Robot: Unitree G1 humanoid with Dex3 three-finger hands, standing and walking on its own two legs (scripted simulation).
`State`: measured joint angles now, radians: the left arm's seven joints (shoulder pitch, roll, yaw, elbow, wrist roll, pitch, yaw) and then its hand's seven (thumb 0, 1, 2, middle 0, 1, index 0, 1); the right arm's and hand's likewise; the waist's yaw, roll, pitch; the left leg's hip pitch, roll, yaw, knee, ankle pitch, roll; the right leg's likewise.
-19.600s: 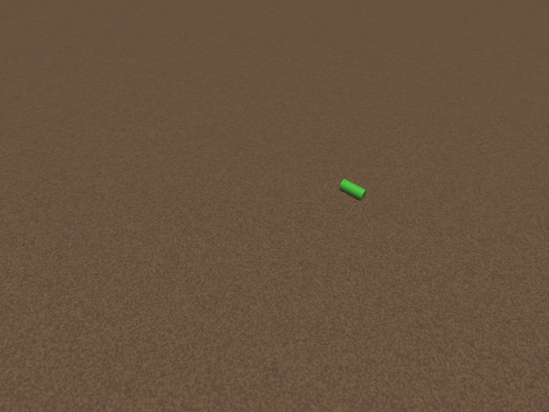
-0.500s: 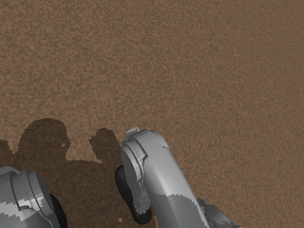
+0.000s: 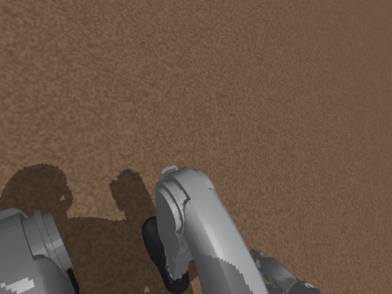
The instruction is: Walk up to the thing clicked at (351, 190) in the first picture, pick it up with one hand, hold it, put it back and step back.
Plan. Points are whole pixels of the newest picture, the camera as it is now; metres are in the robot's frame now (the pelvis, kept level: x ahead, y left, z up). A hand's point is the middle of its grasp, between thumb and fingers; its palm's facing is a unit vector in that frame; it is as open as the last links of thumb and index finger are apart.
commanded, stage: rest palm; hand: left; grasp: from above
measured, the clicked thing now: out of the picture +0.44 +0.34 -0.27
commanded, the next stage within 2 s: close in 0.54 s
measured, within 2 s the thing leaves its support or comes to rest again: neither
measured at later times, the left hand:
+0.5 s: hand out of the picture +0.43 +0.34 -0.25, palm faces -0.47 -0.16 -0.87, open 13.8 cm
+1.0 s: hand out of the picture +0.42 +0.35 -0.25, palm faces -0.44 -0.15 -0.88, open 12.4 cm
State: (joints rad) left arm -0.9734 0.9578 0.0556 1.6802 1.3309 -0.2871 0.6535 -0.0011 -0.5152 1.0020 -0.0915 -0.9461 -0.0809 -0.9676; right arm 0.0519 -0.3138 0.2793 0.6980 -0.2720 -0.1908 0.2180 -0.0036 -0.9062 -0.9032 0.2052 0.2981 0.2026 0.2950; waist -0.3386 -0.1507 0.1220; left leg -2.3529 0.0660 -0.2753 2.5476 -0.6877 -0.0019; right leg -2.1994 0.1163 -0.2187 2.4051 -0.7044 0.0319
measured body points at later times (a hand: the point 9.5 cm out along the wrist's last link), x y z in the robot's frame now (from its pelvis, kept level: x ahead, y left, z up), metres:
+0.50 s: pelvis +0.00 +0.00 +0.00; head +0.28 +0.13 +0.33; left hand +0.45 +0.34 -0.20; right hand +0.07 -0.24 -0.07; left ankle +0.07 +0.13 -0.27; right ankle +0.10 -0.11 -0.27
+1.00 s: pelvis +0.00 +0.00 +0.00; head +0.26 +0.15 +0.33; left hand +0.44 +0.35 -0.20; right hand +0.08 -0.25 -0.05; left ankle +0.07 +0.13 -0.27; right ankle +0.10 -0.11 -0.27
